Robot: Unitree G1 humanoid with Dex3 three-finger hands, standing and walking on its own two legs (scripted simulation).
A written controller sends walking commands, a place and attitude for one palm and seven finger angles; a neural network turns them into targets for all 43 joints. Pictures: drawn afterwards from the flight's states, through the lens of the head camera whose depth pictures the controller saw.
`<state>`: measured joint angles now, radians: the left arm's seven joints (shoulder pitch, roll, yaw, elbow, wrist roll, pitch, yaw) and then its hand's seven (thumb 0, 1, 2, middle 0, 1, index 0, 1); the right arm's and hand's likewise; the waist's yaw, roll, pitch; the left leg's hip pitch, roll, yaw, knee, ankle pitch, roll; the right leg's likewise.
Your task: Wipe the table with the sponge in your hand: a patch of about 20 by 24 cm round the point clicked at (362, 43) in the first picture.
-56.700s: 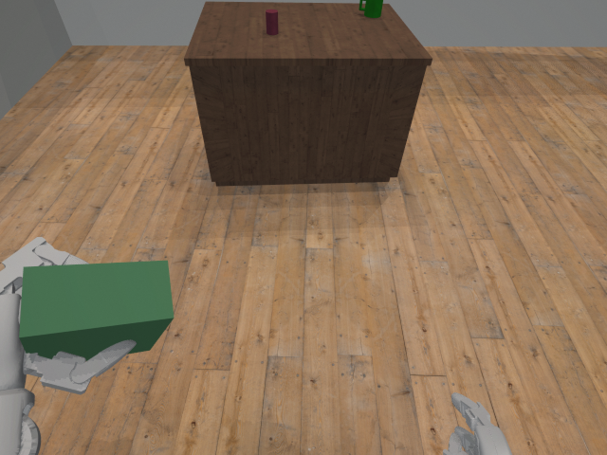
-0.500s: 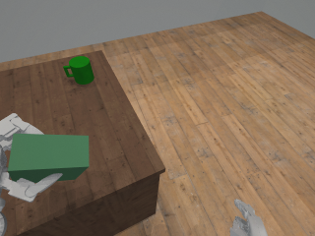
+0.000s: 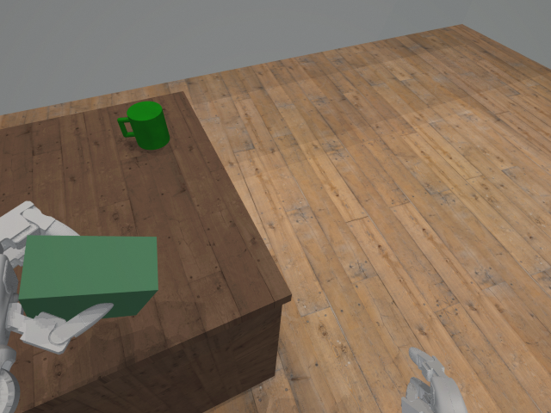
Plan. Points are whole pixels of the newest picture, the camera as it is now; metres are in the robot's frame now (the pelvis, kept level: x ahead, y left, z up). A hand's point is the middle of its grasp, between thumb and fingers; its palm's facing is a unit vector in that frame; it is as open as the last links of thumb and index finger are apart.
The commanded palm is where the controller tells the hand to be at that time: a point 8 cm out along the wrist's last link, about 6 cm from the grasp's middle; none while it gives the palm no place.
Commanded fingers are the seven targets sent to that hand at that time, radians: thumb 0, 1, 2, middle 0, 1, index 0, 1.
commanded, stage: shuffle to correct the standing spot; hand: left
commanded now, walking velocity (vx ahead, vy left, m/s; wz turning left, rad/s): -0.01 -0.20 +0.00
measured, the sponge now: (109, 281) +0.24 +0.21 +0.13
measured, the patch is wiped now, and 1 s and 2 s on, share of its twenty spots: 0.00 0.00 0.00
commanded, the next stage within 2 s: none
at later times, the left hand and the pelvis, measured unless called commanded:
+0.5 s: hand (65, 281) +0.22 +0.23 +0.16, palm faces +0.33 -0.86 -0.38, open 9.8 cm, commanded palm +0.16 +0.28 +0.18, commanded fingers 0.00 0.10 1.30 -1.20 -1.60 -1.20 -1.60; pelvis +0.00 +0.00 +0.00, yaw +0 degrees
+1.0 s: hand (56, 283) +0.22 +0.24 +0.16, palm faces +0.33 -0.86 -0.39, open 9.8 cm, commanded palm +0.16 +0.28 +0.18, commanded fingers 0.00 0.10 1.30 -1.20 -1.60 -1.20 -1.60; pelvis +0.00 +0.00 +0.00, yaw +0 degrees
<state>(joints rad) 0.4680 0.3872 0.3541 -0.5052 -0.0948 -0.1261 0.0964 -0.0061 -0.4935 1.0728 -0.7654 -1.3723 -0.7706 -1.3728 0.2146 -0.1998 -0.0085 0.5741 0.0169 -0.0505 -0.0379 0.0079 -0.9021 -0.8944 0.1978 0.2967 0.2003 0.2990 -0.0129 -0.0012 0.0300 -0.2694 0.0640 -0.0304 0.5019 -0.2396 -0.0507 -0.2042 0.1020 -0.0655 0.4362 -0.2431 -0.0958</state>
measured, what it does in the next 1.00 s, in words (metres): stands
